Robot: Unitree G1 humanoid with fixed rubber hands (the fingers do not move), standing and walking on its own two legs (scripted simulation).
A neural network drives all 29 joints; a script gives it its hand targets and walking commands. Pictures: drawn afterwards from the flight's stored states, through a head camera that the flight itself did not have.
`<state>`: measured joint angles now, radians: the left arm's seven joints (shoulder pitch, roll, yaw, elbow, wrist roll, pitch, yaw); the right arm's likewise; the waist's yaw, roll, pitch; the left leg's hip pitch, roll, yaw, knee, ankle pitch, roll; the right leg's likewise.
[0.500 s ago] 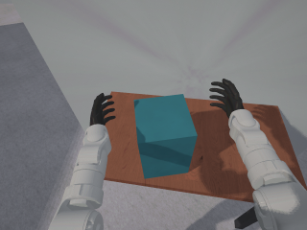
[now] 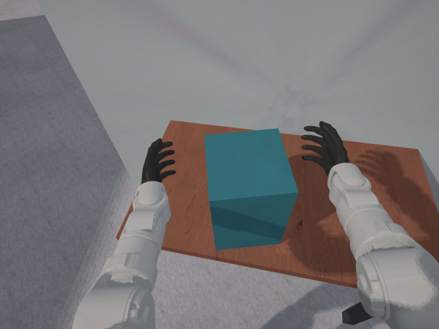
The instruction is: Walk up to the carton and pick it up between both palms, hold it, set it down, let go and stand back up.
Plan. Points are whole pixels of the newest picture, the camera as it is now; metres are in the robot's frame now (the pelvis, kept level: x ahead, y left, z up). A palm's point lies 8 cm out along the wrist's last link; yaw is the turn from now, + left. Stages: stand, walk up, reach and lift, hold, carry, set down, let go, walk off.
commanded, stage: reach and lift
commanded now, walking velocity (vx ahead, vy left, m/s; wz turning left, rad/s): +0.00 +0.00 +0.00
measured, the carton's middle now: (244, 193) +0.44 +0.05 -0.06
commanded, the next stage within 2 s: none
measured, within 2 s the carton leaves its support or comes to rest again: neither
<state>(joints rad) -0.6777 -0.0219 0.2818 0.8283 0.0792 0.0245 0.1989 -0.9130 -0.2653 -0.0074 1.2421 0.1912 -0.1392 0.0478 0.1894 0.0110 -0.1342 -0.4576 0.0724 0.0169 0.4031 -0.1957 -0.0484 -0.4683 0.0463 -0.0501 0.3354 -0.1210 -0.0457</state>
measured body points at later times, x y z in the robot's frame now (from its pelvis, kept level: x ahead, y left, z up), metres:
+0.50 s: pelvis -0.01 +0.00 -0.03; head +0.11 -0.03 +0.40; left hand +0.38 +0.21 -0.03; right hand +0.47 -0.11 -0.02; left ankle -0.02 +0.15 -0.74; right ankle +0.01 -0.09 -0.74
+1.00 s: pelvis -0.02 +0.00 -0.03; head +0.10 -0.01 +0.40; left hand +0.38 +0.18 -0.03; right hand +0.45 -0.07 -0.03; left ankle -0.02 +0.15 -0.74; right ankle +0.01 -0.09 -0.74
